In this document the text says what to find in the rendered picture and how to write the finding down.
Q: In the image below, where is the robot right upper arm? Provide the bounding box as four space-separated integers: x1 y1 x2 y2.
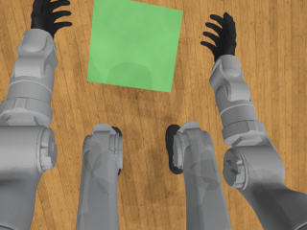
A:
223 145 307 230

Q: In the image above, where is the left robot forearm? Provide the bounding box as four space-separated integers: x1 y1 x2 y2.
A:
0 28 59 127

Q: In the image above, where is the robot left upper arm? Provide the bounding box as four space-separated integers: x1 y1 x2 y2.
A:
0 125 58 230

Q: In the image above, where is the robot left shin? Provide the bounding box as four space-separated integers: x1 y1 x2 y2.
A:
82 123 116 161

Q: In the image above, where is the carton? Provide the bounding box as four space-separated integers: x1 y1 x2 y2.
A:
87 0 183 93

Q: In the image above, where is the robot left foot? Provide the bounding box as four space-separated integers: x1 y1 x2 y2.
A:
112 126 122 175

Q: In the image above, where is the robot left hand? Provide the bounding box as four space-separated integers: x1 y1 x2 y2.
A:
31 0 73 39

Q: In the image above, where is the right robot forearm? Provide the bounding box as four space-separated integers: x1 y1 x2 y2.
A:
209 55 285 180

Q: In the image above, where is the robot right hand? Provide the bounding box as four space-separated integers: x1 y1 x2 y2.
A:
201 12 237 62

